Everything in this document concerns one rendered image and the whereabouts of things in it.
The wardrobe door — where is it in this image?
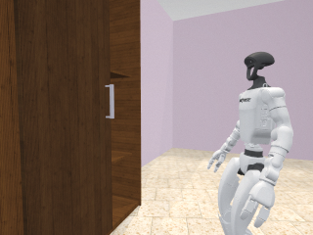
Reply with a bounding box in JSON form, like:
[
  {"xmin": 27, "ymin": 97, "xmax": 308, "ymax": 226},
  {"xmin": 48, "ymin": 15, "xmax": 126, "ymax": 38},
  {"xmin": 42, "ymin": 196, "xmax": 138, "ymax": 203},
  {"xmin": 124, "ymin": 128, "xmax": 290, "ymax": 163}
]
[
  {"xmin": 0, "ymin": 0, "xmax": 24, "ymax": 235},
  {"xmin": 14, "ymin": 0, "xmax": 112, "ymax": 235}
]

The right robot thigh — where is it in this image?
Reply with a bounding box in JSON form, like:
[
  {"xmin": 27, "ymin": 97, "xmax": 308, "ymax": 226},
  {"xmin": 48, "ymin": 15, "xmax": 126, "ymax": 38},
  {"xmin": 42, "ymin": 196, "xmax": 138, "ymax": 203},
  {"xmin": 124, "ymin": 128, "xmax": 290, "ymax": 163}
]
[{"xmin": 217, "ymin": 157, "xmax": 245, "ymax": 223}]

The left robot upper arm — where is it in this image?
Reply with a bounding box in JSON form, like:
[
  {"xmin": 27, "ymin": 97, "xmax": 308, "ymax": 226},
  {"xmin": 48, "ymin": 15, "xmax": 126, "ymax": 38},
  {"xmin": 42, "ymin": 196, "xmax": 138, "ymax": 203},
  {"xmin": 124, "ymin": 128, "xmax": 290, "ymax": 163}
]
[{"xmin": 260, "ymin": 87, "xmax": 293, "ymax": 141}]

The robot head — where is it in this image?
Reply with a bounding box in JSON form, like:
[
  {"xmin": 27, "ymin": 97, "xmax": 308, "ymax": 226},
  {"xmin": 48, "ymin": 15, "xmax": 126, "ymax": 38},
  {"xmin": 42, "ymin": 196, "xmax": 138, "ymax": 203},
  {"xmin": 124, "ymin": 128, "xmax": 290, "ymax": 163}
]
[{"xmin": 244, "ymin": 52, "xmax": 275, "ymax": 90}]

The robot right forearm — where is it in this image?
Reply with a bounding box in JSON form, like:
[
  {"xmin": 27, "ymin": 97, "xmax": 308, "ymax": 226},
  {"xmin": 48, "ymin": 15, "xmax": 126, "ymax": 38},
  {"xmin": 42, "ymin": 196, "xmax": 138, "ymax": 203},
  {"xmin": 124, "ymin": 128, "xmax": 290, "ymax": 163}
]
[{"xmin": 220, "ymin": 126, "xmax": 241, "ymax": 154}]

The handle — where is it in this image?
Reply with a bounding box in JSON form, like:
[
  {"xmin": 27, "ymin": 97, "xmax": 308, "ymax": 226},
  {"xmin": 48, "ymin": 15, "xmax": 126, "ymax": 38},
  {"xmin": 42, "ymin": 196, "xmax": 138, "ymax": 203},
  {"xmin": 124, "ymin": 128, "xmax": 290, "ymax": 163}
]
[{"xmin": 105, "ymin": 84, "xmax": 114, "ymax": 118}]

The right robot hand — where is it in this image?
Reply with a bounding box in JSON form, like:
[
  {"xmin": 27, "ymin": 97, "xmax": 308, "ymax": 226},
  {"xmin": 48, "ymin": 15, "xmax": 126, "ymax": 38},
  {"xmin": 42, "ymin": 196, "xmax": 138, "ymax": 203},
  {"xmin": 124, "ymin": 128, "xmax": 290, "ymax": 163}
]
[{"xmin": 207, "ymin": 149, "xmax": 227, "ymax": 172}]

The right robot upper arm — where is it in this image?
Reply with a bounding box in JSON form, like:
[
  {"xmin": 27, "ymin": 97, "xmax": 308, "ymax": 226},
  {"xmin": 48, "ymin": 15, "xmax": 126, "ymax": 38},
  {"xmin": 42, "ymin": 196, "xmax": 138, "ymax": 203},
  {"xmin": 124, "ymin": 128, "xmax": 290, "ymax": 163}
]
[{"xmin": 236, "ymin": 92, "xmax": 244, "ymax": 129}]

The left robot hand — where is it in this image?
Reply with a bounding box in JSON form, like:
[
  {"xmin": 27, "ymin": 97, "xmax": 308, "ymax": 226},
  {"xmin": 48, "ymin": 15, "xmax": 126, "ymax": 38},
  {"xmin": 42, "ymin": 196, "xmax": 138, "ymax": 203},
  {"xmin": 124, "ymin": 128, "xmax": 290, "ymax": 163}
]
[{"xmin": 240, "ymin": 180, "xmax": 276, "ymax": 228}]

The robot left forearm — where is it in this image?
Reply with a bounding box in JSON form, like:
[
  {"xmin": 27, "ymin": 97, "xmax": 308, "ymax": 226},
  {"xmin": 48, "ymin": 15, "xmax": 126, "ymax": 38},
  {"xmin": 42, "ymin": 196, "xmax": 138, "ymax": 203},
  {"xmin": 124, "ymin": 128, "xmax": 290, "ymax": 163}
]
[{"xmin": 258, "ymin": 126, "xmax": 293, "ymax": 186}]

